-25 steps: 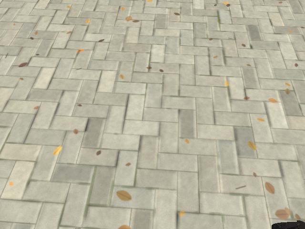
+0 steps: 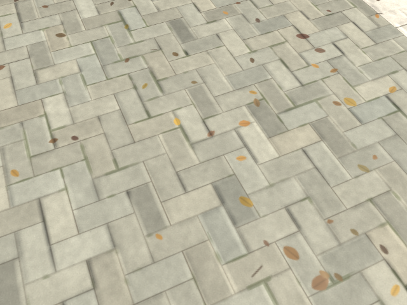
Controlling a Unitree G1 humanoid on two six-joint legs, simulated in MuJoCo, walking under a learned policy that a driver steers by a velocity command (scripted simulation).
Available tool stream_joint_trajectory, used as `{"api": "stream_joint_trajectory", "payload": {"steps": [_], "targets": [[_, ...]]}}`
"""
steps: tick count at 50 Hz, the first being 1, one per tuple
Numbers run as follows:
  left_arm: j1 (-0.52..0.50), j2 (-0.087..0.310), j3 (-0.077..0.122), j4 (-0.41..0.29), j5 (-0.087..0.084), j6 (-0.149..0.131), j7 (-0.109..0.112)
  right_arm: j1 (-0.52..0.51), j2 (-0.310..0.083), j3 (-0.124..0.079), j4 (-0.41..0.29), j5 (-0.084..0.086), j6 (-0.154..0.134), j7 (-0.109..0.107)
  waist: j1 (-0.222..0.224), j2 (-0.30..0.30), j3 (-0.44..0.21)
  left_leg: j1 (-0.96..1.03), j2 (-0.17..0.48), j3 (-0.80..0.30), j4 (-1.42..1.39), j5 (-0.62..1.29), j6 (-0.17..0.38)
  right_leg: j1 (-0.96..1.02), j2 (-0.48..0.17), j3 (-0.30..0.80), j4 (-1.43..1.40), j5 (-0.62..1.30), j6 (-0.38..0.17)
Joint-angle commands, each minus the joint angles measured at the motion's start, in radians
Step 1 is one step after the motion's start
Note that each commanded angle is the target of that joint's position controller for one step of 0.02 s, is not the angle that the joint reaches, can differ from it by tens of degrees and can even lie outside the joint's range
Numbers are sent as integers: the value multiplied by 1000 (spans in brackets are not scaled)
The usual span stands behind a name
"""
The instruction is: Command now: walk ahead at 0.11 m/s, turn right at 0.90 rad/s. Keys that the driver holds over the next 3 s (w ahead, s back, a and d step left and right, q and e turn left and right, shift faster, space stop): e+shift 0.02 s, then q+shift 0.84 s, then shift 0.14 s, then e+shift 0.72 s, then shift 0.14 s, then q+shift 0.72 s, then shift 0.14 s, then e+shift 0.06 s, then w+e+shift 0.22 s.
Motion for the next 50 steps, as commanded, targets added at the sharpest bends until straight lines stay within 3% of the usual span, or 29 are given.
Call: {"api": "stream_joint_trajectory", "payload": {"steps": [1, 2, 3, 4, 5, 6, 7, 8, 9, 10, 11, 12, 14, 16, 21, 23, 24, 25, 26, 27, 29, 31, 33, 38, 42, 48, 50], "targets": [[78, 21, -2, -55, 0, 7, -11, -84, -120, -35, -93, 12, -8, 9, 59, 150, -147, -20, 244, -58, -24, 515, 79, 240, 8, -23, -117, 5, -36], [76, 30, 0, -60, 10, 1, -10, -46, -124, -38, -86, 15, 0, 9, 44, 141, -145, -27, 240, -65, 35, 515, 71, 281, 24, -11, -167, -31, -51], [131, 34, 4, -46, 23, -14, -4, -24, -131, -40, -74, 17, 13, 9, 70, 102, -165, -41, 213, -56, 152, 500, 56, 369, 52, -2, -255, -1, -71], [204, 70, 13, -19, 35, -38, 11, 52, -122, -36, -56, 5, 26, 12, 94, -23, -213, -92, 147, -38, 340, 348, 16, 502, 25, 67, -356, 204, -94], [195, 173, 23, -45, 33, -57, 28, 154, -23, -11, -86, -22, 44, 18, 23, -289, -260, -301, 36, -30, 613, -441, -34, 651, -322, 417, -313, 840, -169], [220, 181, 27, -71, -19, -46, 41, 144, -68, -12, -83, -14, 83, 3, 101, -232, -419, -305, -48, -170, 735, -462, -43, 631, -439, 525, -391, 802, -318], [180, 99, -5, -63, -24, -37, 53, 59, -78, -12, -81, 0, 105, 3, 103, -130, -377, -273, -18, -249, 725, -367, -32, 560, -377, 425, -441, 595, -301], [97, 25, -39, -52, -11, -34, 66, 16, -45, 0, -80, 15, 110, 6, 69, -138, -270, -239, -14, -275, 651, -307, -24, 446, -321, 329, -486, 442, -258], [34, -4, -53, -41, -1, -35, 77, 9, -42, 2, -60, 13, 109, 5, 39, -123, -197, -199, -20, -300, 580, -260, -22, 377, -271, 260, -509, 347, -209], [-4, 17, -48, -39, 1, -35, 88, 47, -71, -10, -37, -1, 113, 7, 17, -147, -155, -160, -48, -273, 571, -227, -20, 325, -242, 190, -508, 369, -192], [1, 40, -41, -31, 1, -32, 91, 78, -96, -23, -20, -6, 116, 10, 11, -137, -153, -154, -70, -252, 585, -225, -16, 331, -237, 157, -495, 403, -189], [22, 49, -37, -23, 1, -32, 90, 83, -97, -28, -17, -2, 115, 14, 16, -96, -169, -163, -79, -251, 590, -232, -12, 361, -249, 153, -488, 412, -196], [26, 53, -32, -17, -1, -33, 92, 68, -66, -27, -26, 6, 115, 23, 19, -55, -182, -186, -73, -250, 575, -228, -10, 398, -273, 146, -496, 319, -208], [7, 40, -31, -17, 4, -32, 93, 38, -40, -24, -44, 4, 120, 31, 24, -75, -165, -189, -62, -236, 511, -208, -9, 390, -272, 121, -512, 162, -202], [7, 47, -16, -4, 11, -27, 89, 20, -37, -31, -88, 5, 127, 53, 30, -119, -172, -118, -65, -184, 347, -210, 16, 365, -308, 69, -504, 9, -182], [-8, 68, -6, -3, 6, -25, 89, 63, -34, -36, -88, 9, 124, 63, -1, -100, -184, -25, -76, -159, 219, -154, 47, 325, -312, 28, -464, -46, -135], [-11, 70, 0, 1, 3, -23, 87, 102, -40, -40, -78, 7, 120, 65, -24, -61, -173, 48, -86, -177, 103, -90, 70, 265, -292, -20, -395, -106, -82], [21, 54, 3, 14, 1, -15, 80, 130, -83, -52, -74, -7, 112, 59, -38, 83, -114, 80, -19, -355, -85, -64, 104, 154, -226, -82, -225, -219, -3], [25, -8, -13, -37, -11, -6, 75, 112, -230, -83, -110, -11, 107, 44, -16, 364, -32, 50, 260, -837, -219, 85, 206, -99, -21, -139, 19, -455, 89], [-107, 4, -17, -78, 6, -2, 81, 151, -267, -101, -107, -23, 112, 24, -71, 256, -4, -54, 276, -874, -263, 143, 289, -110, 23, 55, 196, -470, 83], [-60, 19, -14, -56, -10, -11, 75, 15, -204, -84, -127, -8, 115, 5, 22, 139, 0, -84, 146, -673, -229, 39, 236, -79, -5, 125, 246, -240, 68], [-6, 49, -3, -22, 17, -23, 69, -58, -156, -72, -158, 5, 111, 11, 40, 136, -69, -9, 61, -600, -176, 203, 209, -64, 15, 114, 284, -144, 62], [10, 42, -5, -21, 15, -21, 61, -15, -148, -73, -157, 15, 103, 22, 27, 90, -131, 68, 51, -605, -137, 328, 207, -64, 24, 125, 291, -140, 69], [-41, 41, -17, -52, 3, -16, 67, 61, -182, -89, -154, 7, 103, 20, -26, 135, -132, 159, 32, -711, -109, 286, 213, -95, 43, 155, 117, -163, 81], [-58, 59, -22, -64, -3, -27, 70, 52, -211, -99, -169, -2, 105, 26, -34, 142, -142, 136, 20, -806, -87, 301, 219, -26, 74, 181, 7, -197, 65], [24, 75, -26, -45, -21, -43, 81, -32, -190, -87, -178, -8, 103, 34, 3, 168, -176, 28, -14, -835, -44, 472, 170, 246, 95, 161, -177, -199, 21], [82, 67, -27, -31, -14, -51, 91, -70, -174, -77, -177, 7, 103, 28, 50, 138, -162, -59, -58, -820, -11, 339, 112, 413, 77, 157, -407, -63, 2]]}}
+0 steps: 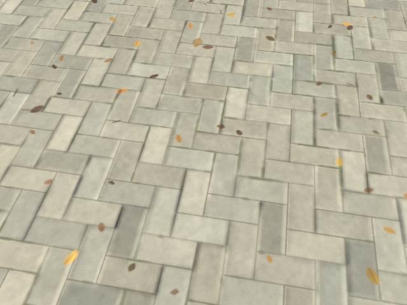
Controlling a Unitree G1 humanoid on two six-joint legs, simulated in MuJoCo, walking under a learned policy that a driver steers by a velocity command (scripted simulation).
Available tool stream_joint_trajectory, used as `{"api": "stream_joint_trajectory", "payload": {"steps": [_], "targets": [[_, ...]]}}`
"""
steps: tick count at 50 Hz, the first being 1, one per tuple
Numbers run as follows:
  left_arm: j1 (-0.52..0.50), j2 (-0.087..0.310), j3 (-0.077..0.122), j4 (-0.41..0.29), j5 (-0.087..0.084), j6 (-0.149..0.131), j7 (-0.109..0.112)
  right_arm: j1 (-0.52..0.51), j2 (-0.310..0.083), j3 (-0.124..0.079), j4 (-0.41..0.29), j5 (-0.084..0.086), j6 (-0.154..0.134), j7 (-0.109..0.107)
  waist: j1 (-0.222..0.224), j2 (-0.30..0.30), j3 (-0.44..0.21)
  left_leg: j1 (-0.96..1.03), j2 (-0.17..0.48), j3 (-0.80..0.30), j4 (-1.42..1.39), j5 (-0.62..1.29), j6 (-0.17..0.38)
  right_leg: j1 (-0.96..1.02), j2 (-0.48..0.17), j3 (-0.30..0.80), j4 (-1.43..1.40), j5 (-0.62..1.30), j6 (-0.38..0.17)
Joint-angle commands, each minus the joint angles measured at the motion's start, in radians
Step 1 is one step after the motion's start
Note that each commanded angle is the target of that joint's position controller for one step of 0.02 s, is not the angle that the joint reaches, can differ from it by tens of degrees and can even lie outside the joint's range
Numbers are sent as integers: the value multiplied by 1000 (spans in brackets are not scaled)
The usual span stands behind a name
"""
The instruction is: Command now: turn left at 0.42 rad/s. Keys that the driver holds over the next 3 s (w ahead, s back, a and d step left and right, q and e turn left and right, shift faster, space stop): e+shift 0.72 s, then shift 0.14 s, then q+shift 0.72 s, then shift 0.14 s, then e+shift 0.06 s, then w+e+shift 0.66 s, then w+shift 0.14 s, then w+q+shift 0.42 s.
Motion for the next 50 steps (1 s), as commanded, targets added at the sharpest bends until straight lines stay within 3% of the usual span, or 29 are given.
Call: {"api": "stream_joint_trajectory", "payload": {"steps": [1, 2, 3, 4, 5, 6, 7, 9, 15, 19, 20, 21, 22, 23, 24, 25, 26, 29, 33, 37, 42, 43, 44, 45, 46, 47, 48, 49, 50], "targets": [[63, 121, 29, -48, 15, -24, 19, -4, -86, -13, -55, 12, -15, -11, 37, -1, -119, -34, 182, -165, 18, 75, 10, 233, -137, 118, -291, 96, -51], [-8, 174, 27, -83, 23, -22, 19, 68, -14, 10, -54, 9, -20, -14, -13, -214, -129, -131, 38, 13, 178, -252, -40, 281, -370, 400, -382, 143, -124], [25, 164, 24, -63, 31, -16, 6, 55, -99, -10, -37, -9, -13, -23, 16, -185, -115, -101, -1, 66, 268, -361, -49, 152, -411, 500, -366, 227, -231], [6, 90, 1, -50, 22, -22, -7, 57, -84, -3, -16, -12, -10, -26, -7, -142, -91, -38, 54, 46, 269, -306, -56, 97, -383, 469, -368, 218, -240], [-44, 40, -15, -42, 13, -25, -18, 51, -60, 9, 6, -12, -8, -20, -29, -135, -59, 8, 103, 98, 211, -228, -66, 67, -296, 367, -366, 162, -195], [-51, 70, -5, -35, 17, -21, -22, 26, -51, 14, 10, -13, -10, -16, -20, -189, -46, 16, 102, 165, 171, -186, -74, 79, -214, 306, -344, 174, -152], [-19, 135, 20, -25, 16, -13, -22, 3, -69, 10, 2, -14, -14, -16, 0, -232, -35, -24, 88, 211, 166, -189, -77, 126, -178, 306, -307, 248, -142], [76, 198, 55, -4, 4, -1, -31, -27, -82, 12, -3, -6, -19, -21, 34, -193, -58, -110, 74, 241, 202, -249, -89, 234, -191, 362, -260, 393, -162], [121, 190, 95, 14, -1, 13, -41, -93, -53, 30, -30, 14, -37, -45, 53, -180, -108, -139, 80, 213, 180, -250, -84, 294, -179, 478, -256, 375, -186], [48, 184, 108, -1, -3, 28, -48, -7, -43, 35, -4, 15, -54, -62, -1, -176, -121, 93, 64, 228, -84, -128, -49, 132, -118, 487, -242, 245, -120], [23, 169, 105, -11, -9, 28, -46, 35, -61, 30, 12, 8, -59, -71, -25, -159, -116, 223, 103, 209, -221, -47, -35, 19, -69, 455, -218, 117, -64], [69, 111, 91, -17, -13, 23, -42, 27, -147, 12, 7, -3, -61, -82, 7, 0, -121, 333, 302, 24, -329, -145, 13, -127, 26, 341, -74, -133, -1], [122, 83, 88, -19, -7, 19, -33, -78, -219, 5, -41, -10, -55, -80, 33, 191, -97, 272, 549, -232, -372, -198, 110, -252, 147, 98, 188, -246, 27], [100, 175, 104, -6, 23, 22, -27, -99, -169, 15, -37, -26, -51, -71, 40, 96, -46, 137, 581, -160, -336, -38, 168, -234, 29, 58, 353, -212, 31], [109, 182, 111, 7, 24, 26, -35, -124, -93, 38, -42, -23, -54, -66, 64, 59, -28, 94, 518, -59, -297, 112, 161, -190, 12, 48, 442, -166, 24], [139, 164, 108, 25, 25, 36, -45, -149, -56, 50, -45, -18, -57, -62, 84, 59, -12, 89, 448, 59, -269, 219, 133, -188, 3, 36, 514, -118, 24], [165, 155, 105, 35, 23, 46, -58, -155, -54, 53, -48, -16, -59, -64, 91, 95, -26, 121, 407, 133, -244, 296, 115, -201, -3, 16, 576, -85, 29], [118, 137, 88, 13, 8, 57, -81, -66, -66, 48, -32, -17, -59, -64, 40, 114, -36, 233, 394, 238, -186, 516, 115, -264, -35, -46, 554, -66, 58], [17, 111, 69, -41, 4, 65, -96, 30, -97, 30, -5, -19, -57, -59, -16, 129, -41, 339, 454, 269, -164, 581, 140, -296, -72, -86, 433, -81, 67], [-35, 79, 55, -86, -1, 68, -105, 35, -107, 20, 2, -20, -64, -44, -18, 132, -50, 289, 479, 340, -137, 600, 138, -183, -85, -126, 290, -101, 40], [4, 67, 49, -89, 3, 59, -81, 24, -128, 10, 26, 1, -64, -24, 15, 165, -90, 222, 467, 380, -14, 640, 103, 29, -20, -170, 17, -94, -23], [55, 67, 49, -73, 16, 49, -73, 11, -127, 11, 32, 14, -58, -23, 56, 127, -109, 177, 444, 413, 70, 589, 68, 132, -9, -163, -141, 30, -39], [118, 113, 56, -55, 38, 32, -58, 37, -103, 20, 39, 21, -56, -22, 87, 17, -158, 31, 404, 447, 211, 458, 13, 335, -89, -34, -286, 195, -68], [111, 200, 60, -83, 38, 12, -44, 79, 48, 66, -16, 8, -51, -10, 45, -282, -235, -257, 291, 490, 415, -322, -65, 559, -454, 356, -276, 652, -162], [155, 148, 48, -65, -2, 7, -28, 48, -3, 57, 17, -4, -24, -18, 118, -179, -283, -144, 262, 345, 457, -419, -70, 389, -504, 269, -234, 811, -293], [99, 61, 12, -47, 0, 2, -22, 36, -9, 57, 33, 12, -11, -13, 78, -137, -199, -101, 272, 289, 445, -379, -70, 324, -436, 162, -251, 753, -283], [12, 17, -9, -42, 8, 0, -12, 33, -8, 57, 51, 22, -10, -8, 45, -141, -94, -85, 262, 262, 398, -335, -71, 232, -377, 75, -281, 638, -236], [-48, 38, -6, -47, 17, 3, 0, 47, -48, 41, 71, 14, -11, -6, 21, -161, -45, -91, 240, 273, 384, -280, -73, 216, -323, 22, -291, 582, -190], [-43, 78, 5, -39, 14, 5, 12, 85, -83, 25, 94, -1, -8, -3, 18, -191, -30, -99, 215, 298, 428, -247, -77, 218, -304, -22, -276, 675, -186]]}}
Over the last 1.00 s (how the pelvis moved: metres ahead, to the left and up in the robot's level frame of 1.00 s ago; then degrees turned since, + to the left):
0.04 0.00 0.00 34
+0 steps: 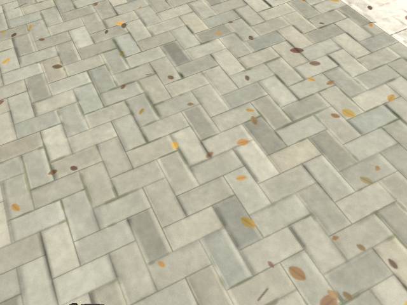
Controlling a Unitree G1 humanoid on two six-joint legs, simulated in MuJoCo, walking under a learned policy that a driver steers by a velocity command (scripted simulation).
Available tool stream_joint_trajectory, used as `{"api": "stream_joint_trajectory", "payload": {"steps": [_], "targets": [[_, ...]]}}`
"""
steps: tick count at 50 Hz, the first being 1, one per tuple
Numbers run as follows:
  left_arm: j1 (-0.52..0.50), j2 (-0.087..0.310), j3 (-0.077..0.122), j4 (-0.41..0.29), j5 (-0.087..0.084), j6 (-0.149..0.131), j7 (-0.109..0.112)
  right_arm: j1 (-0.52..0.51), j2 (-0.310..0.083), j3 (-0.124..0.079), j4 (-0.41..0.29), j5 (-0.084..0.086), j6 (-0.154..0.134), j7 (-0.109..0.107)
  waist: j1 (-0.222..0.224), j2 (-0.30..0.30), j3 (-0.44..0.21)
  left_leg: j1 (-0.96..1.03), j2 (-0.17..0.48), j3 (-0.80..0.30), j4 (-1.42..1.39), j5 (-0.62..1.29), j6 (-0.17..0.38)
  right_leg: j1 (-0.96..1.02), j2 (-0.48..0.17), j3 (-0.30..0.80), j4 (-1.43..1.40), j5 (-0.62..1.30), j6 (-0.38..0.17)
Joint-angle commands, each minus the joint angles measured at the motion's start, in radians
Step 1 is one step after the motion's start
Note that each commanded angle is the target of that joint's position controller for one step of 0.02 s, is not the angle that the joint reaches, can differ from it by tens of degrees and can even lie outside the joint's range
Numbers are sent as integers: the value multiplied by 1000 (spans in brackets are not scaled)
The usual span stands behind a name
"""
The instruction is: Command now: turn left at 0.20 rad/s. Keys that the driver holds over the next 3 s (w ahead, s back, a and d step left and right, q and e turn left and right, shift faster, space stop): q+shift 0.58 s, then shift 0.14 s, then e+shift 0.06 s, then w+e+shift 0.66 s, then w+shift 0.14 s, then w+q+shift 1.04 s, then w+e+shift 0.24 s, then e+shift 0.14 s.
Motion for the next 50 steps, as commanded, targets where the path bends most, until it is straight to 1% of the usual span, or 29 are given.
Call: {"api": "stream_joint_trajectory", "payload": {"steps": [1, 3, 6, 8, 11, 14, 17, 18, 19, 20, 21, 22, 23, 24, 25, 26, 29, 33, 36, 39, 40, 41, 42, 43, 45, 46, 48, 49, 50], "targets": [[32, 175, 41, -23, 0, -6, 34, 46, -139, -42, -24, -12, -5, 8, 53, -209, -80, -77, -37, -37, 131, 45, -13, 121, -272, 99, -155, 686, -125], [44, 174, 46, -24, -3, -2, 34, 55, -118, -47, -20, 1, -1, 12, 55, -154, -101, -111, -36, -30, 215, 49, -25, 134, -300, 73, -159, 627, -138], [36, 144, 43, -23, 7, -4, 39, -5, -90, -49, -49, -1, 11, 21, 69, -176, -53, -171, -12, -8, 204, 89, -41, 104, -304, 41, -204, 365, -140], [53, 137, 45, -14, 13, -10, 42, -43, -76, -49, -76, -7, 16, 31, 79, -182, -42, -193, 5, 3, 144, 105, -44, 115, -320, 33, -215, 282, -146], [66, 148, 54, -6, 18, -22, 35, -74, -48, -42, -111, -10, 17, 46, 83, -177, -66, -148, 19, 26, 20, 91, -25, 126, -347, -1, -183, 304, -149], [67, 175, 68, -4, 19, -30, 19, -85, -53, -46, -144, -3, 19, 54, 77, -192, -99, -68, 12, 62, -73, 71, 7, 111, -377, -35, -131, 376, -133], [65, 202, 81, -7, 3, -31, 0, -76, -61, -54, -168, 1, 18, 58, 57, -177, -120, 24, -5, 87, -211, 102, 43, 88, -397, -78, -37, 355, -77], [69, 208, 86, -2, -6, -26, -5, -42, -64, -56, -163, -5, 10, 54, 26, -131, -130, 108, -17, 77, -331, 201, 59, 37, -378, -119, 49, 284, -28], [107, 193, 86, 6, -9, -22, -13, 31, -123, -74, -140, -22, -5, 39, -8, 27, -139, 225, 31, -81, -492, 307, 92, -77, -303, -172, 255, 117, 42], [72, 111, 62, -78, -1, -15, -17, 52, -312, -118, -158, -9, -18, 22, 7, 321, -102, 305, 324, -573, -574, 640, 235, -417, -91, -196, 505, -398, 140], [-10, 145, 62, -95, 22, 3, -4, 132, -302, -128, -149, -1, -20, 19, -57, 144, -153, 311, 340, -597, -560, 715, 340, -450, -54, 34, 654, -441, 136], [16, 143, 60, -87, 11, 7, 0, 84, -265, -115, -150, -1, -17, 12, -17, 97, -127, 293, 302, -507, -553, 629, 343, -477, -74, 76, 695, -354, 130], [34, 155, 63, -70, 3, -1, 3, 0, -221, -101, -165, 1, -9, 5, 21, 50, -74, 244, 234, -428, -566, 529, 303, -471, -95, 95, 666, -232, 119], [35, 170, 68, -66, 10, -11, 6, -76, -192, -91, -185, 7, -5, -2, 48, 49, -64, 229, 170, -385, -572, 495, 261, -459, -99, 100, 626, -146, 114], [61, 185, 72, -51, 24, -12, 6, -113, -167, -82, -199, 10, -5, -5, 60, 60, -83, 220, 134, -352, -558, 576, 247, -428, -88, 92, 634, -97, 116], [82, 185, 73, -42, 28, -8, 4, -108, -165, -79, -200, 10, -8, -1, 64, 40, -114, 225, 120, -340, -542, 643, 241, -408, -75, 96, 644, -79, 119], [89, 162, 64, -46, 17, 5, 0, -62, -196, -90, -187, 8, -19, 6, 56, 6, -134, 236, 97, -368, -523, 646, 230, -408, -59, 108, 584, -67, 129], [86, 167, 63, -38, 10, 13, 9, -34, -182, -81, -181, -6, -20, 1, 30, 58, -129, 237, 94, -401, -528, 588, 235, -402, -52, 102, 485, -66, 131], [72, 166, 62, -39, 6, 11, 12, -19, -176, -74, -173, -15, -22, -2, 18, 60, -128, 224, 107, -432, -517, 609, 242, -368, -48, 105, 435, -80, 116], [102, 146, 53, -13, -2, 9, 8, -57, -120, -44, -167, -26, -30, -5, 31, 58, -138, 177, 109, -384, -515, 651, 232, -244, -53, 80, 342, -94, 91], [122, 140, 47, -1, 6, 5, -1, -23, -110, -38, -149, -30, -33, -4, 19, 64, -172, 170, 103, -389, -564, 383, 234, -190, -44, 52, 310, -103, 81], [111, 152, 49, 1, 10, 2, -12, -3, -135, -43, -137, -40, -34, 2, 2, 98, -147, 148, 105, -422, -614, 50, 241, -185, -33, 37, 299, -121, 65], [85, 167, 53, -4, 6, 0, -23, -5, -153, -45, -131, -49, -38, 6, -6, 124, -93, 117, 127, -462, -657, -146, 249, -204, -26, 36, 287, -144, 48], [64, 176, 54, -11, -1, -4, -32, -7, -163, -47, -126, -52, -43, 7, -8, 119, -46, 102, 156, -491, -682, -229, 256, -223, -25, 41, 271, -165, 29], [78, 169, 50, -8, -8, -20, -44, -20, -176, -52, -115, -46, -63, -1, 14, 62, -2, 117, 200, -487, -691, -225, 251, -228, -28, 57, 211, -182, -14], [120, 158, 48, 6, -8, -30, -47, -50, -177, -54, -117, -39, -74, -4, 44, 39, 1, 102, 202, -446, -686, -194, 237, -173, -31, 48, 154, -173, -37], [302, 140, 48, 78, -10, -51, -45, -144, -161, -51, -130, -27, -87, -5, 150, -17, -13, -59, 134, -286, -576, -159, 189, 124, 4, -5, -50, -102, -73], [449, 185, 66, 137, -4, -67, -39, -185, -116, -39, -142, -37, -94, -6, 210, -144, -25, -205, 41, -160, -317, -59, 156, 306, -42, 156, -128, -212, -94], [527, 283, 89, 134, 9, -84, -37, -235, -37, -12, -192, -38, -112, 2, 226, -321, -31, -437, -99, 12, 34, 61, 83, 402, -310, 665, -300, -511, -172]]}}
Over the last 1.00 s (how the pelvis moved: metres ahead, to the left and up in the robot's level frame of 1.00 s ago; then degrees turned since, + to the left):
-0.01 -0.02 0.00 -34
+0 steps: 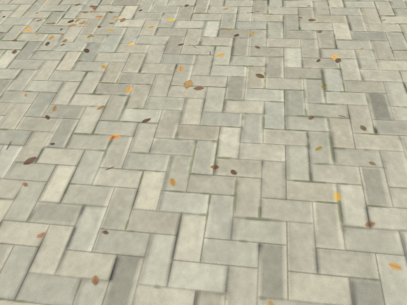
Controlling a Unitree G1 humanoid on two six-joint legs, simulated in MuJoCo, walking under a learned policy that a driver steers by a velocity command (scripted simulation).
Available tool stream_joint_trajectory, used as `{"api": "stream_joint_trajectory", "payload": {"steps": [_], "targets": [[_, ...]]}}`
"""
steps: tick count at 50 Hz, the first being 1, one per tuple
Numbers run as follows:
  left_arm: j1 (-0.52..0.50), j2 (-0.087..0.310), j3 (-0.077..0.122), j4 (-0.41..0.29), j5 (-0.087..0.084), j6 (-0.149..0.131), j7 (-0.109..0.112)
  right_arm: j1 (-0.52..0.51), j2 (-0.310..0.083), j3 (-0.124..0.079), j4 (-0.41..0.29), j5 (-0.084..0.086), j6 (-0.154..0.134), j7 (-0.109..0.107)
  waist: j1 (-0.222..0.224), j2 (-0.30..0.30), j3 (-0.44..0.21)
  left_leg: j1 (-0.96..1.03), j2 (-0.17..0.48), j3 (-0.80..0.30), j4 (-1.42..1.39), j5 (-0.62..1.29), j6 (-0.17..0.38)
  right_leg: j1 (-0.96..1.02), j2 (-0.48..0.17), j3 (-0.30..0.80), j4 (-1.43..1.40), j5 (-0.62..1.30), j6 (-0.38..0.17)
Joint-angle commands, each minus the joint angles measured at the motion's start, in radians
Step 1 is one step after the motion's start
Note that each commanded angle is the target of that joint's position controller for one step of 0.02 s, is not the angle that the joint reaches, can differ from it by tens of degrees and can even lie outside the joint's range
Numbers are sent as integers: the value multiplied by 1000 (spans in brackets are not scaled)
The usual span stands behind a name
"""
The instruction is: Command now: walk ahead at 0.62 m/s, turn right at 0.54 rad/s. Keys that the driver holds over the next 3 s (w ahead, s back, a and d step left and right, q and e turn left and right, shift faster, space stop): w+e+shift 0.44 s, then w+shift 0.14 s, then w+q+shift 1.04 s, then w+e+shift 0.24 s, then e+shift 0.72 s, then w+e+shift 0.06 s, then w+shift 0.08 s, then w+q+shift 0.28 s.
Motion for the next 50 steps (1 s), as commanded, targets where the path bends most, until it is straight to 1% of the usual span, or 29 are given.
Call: {"api": "stream_joint_trajectory", "payload": {"steps": [1, 3, 4, 7, 14, 16, 18, 19, 20, 21, 22, 23, 24, 25, 27, 29, 31, 33, 35, 38, 39, 40, 41, 42, 43, 44, 45, 48, 50], "targets": [[229, 218, 59, 20, 5, -36, -5, -244, -74, -9, -182, -10, -62, 10, 90, -237, 159, -741, -37, -25, 410, -61, -18, 372, -367, 894, -432, -500, -196], [161, 180, 63, 0, -4, -46, 1, -245, -121, -14, -155, -13, -83, 26, 56, -90, 180, -745, 59, -59, 477, 98, -46, 344, -304, 710, -379, -308, -195], [169, 172, 63, 6, -7, -49, 7, -232, -122, -12, -144, -19, -82, 31, 45, -79, 153, -707, 72, -47, 459, 121, -60, 334, -261, 631, -382, -226, -174], [223, 124, 51, 41, -19, -60, 20, -264, -100, 2, -148, -24, -56, 45, 46, -113, 149, -650, 76, -4, 404, 177, -93, 277, -182, 517, -405, 8, -147], [303, 138, 66, 91, -17, -58, 37, -531, -52, 43, -260, -1, -56, 52, 118, -158, 151, -534, 11, 80, 112, 275, -109, 199, -138, 482, -358, 541, -140], [259, 154, 69, 90, -21, -62, 44, -503, -69, 41, -270, 8, -61, 44, 79, -171, 122, -372, -6, 72, 27, 308, -85, 176, -156, 482, -327, 723, -112], [182, 203, 78, 76, -25, -75, 38, -255, -146, 9, -202, 13, -65, 13, -50, -151, -39, 69, -57, 68, -5, 233, -47, 68, -120, 426, -79, 1077, -45], [120, 242, 88, 64, -22, -86, 31, -27, -191, -16, -143, 23, -67, -10, -175, -144, -144, 337, -3, 18, -19, 213, -29, -38, -90, 418, 157, 1033, -22], [86, 184, 76, 42, -13, -106, 27, 194, -266, -51, -100, 6, -70, -38, -258, -66, -271, 577, 161, -129, -18, -75, -10, -168, -21, 365, 439, 766, -23], [175, -1, 33, 2, -51, -104, 29, 213, -316, -62, -91, -40, -75, -42, -161, 233, -402, 753, 499, -651, -184, -472, 69, -421, 82, 264, 762, -126, -14], [103, 93, 35, -18, -34, -86, 28, 124, -276, -62, -102, -19, -64, -38, -148, 206, -320, 587, 489, -855, -328, -587, 80, -491, 24, 197, 853, -44, -29], [42, 114, 43, -14, -11, -75, 21, 24, -193, -47, -100, -14, -64, -35, -114, 140, -151, 431, 437, -704, -333, -516, 85, -514, -32, 168, 838, 66, -30], [19, 103, 39, -5, 9, -66, 8, 5, -134, -36, -80, -13, -66, -27, -95, 32, -55, 305, 401, -562, -331, -339, 96, -504, -70, 146, 813, 111, -26], [-9, 83, 36, -8, 22, -58, -5, 15, -109, -30, -58, -18, -72, -24, -82, 10, -2, 218, 362, -465, -349, -218, 94, -490, -87, 140, 794, 110, -23], [-38, 31, 19, -38, 29, -41, -24, 49, -62, -15, 1, -10, -94, -12, -37, 54, 69, 99, 325, -344, -395, -106, 101, -488, -112, 157, 749, 86, -11], [-115, 10, 4, -82, 31, -28, -33, 76, -46, -10, 41, 11, -117, 1, -19, 62, 121, 68, 329, -263, -458, -36, 103, -554, -126, 178, 690, 88, -1], [-230, 29, -4, -148, 38, -29, -39, 89, -69, -13, 62, 15, -130, 1, -6, 48, 172, 39, 314, -188, -515, 44, 115, -614, -121, 191, 584, 154, 16], [-313, 49, -20, -189, 40, -38, -56, 57, -92, -18, 65, 25, -129, 4, 21, 23, 193, -54, 238, -57, -573, 162, 99, -477, -141, 71, 323, 283, 31], [-361, 31, -35, -191, 31, -50, -71, 103, -138, -27, 78, 42, -130, 10, -3, -2, 185, -173, 232, -31, -646, 344, 100, -191, -96, -27, 195, 395, 29], [-291, 102, -11, -163, 33, -55, -40, 153, -248, -49, 103, 36, -122, 15, 41, 0, 83, 48, 256, -5, -424, 893, 84, -50, -32, -37, 121, 270, 20], [-137, 131, 6, -117, 39, -59, -20, 160, -272, -54, 114, 32, -112, 10, 121, 8, -18, 57, 238, 13, -189, 1010, 67, 130, 5, -37, 90, 205, 17], [37, 175, 28, -66, 50, -61, 1, 163, -270, -52, 117, 33, -106, 7, 207, 12, -112, -61, 193, 20, 88, 894, 53, 371, -29, -9, 74, 176, 20], [181, 271, 55, -43, 73, -66, 27, 183, -148, -26, 98, 20, -104, 9, 219, -130, -230, -260, 107, 24, 483, 348, 47, 572, -277, 255, 48, -163, 20], [188, 334, 67, -62, 79, -68, 33, 276, -22, -1, 43, 73, -104, 9, 125, -352, -408, -451, 20, -52, 814, -83, 40, 662, -542, 776, -179, -427, -31], [105, 277, 66, -61, 54, -61, 32, 185, -108, -19, 37, 68, -92, 4, 114, -229, -294, -548, 63, -62, 873, 29, 49, 535, -498, 798, -289, -467, -39], [14, 186, 44, -62, 45, -68, 33, 110, -118, -23, 33, 54, -84, 8, 79, -147, -114, -582, 112, -50, 822, 114, 47, 387, -450, 600, -256, -314, -36], [-30, 138, 35, -50, 44, -76, 28, 95, -97, -19, 43, 48, -76, 16, 42, -111, -28, -547, 146, -45, 770, 148, 40, 264, -405, 462, -265, -121, -27], [-32, 72, 20, -8, 19, -102, 27, 97, -41, -18, 51, 23, -24, 40, -36, -134, 46, -486, 187, -37, 721, 147, 18, 109, -348, 212, -329, 82, 1], [-7, 45, 16, 26, 1, -121, 21, -6, -21, -15, 10, 16, -3, 52, -41, -119, 105, -564, 202, -18, 688, 204, 15, 112, -330, 80, -371, 237, 20]]}}
Over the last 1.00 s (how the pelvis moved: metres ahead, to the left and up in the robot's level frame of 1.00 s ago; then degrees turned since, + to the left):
0.07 0.04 -0.01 29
